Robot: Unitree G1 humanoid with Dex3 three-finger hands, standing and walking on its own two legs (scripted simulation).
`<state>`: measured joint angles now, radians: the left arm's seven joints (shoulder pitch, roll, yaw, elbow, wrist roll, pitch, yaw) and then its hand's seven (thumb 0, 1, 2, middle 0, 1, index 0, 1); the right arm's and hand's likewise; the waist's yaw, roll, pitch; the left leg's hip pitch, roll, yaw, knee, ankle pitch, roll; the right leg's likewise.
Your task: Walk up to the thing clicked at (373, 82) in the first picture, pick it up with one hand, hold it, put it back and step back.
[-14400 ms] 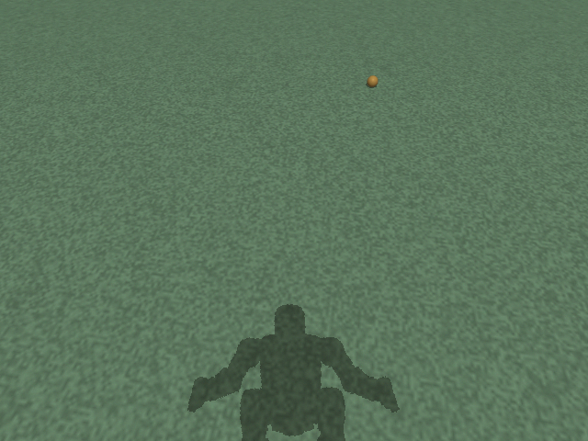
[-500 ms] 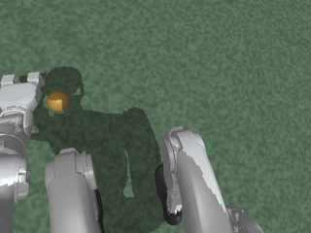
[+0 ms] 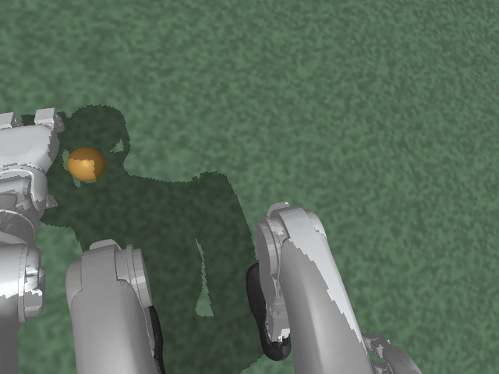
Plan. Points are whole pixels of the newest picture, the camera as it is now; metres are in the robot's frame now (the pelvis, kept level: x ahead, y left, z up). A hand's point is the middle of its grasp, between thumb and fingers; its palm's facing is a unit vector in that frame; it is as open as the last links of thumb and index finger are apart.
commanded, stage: rise first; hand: left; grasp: from above
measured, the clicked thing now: (87, 164) +0.50 +0.21 -0.30
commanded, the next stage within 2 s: approach in 0.66 s
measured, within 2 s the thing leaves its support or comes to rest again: neither
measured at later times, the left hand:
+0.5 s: hand (40, 174) +0.45 +0.25 -0.17, palm faces -0.45 -0.03 -0.89, open 13.5 cm
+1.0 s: hand (57, 162) +0.47 +0.22 -0.17, palm faces -0.45 -0.03 -0.89, open 13.5 cm
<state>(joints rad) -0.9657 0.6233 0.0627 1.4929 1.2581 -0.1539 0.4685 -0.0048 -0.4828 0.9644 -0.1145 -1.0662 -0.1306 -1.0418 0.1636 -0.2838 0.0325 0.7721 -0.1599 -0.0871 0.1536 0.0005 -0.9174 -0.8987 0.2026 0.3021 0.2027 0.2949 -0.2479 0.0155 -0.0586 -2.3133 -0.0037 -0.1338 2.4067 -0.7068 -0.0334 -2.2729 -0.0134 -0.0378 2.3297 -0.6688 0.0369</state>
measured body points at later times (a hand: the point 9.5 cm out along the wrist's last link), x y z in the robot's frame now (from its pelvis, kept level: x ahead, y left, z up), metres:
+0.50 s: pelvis +0.00 +0.00 +0.00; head +0.23 +0.05 +0.39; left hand +0.47 +0.25 -0.12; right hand +0.04 -0.28 -0.10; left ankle +0.07 +0.13 -0.30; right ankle +0.10 -0.13 -0.30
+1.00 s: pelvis +0.00 +0.00 +0.00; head +0.23 +0.06 +0.38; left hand +0.49 +0.22 -0.12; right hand +0.03 -0.27 -0.11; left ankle +0.07 +0.13 -0.30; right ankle +0.10 -0.13 -0.30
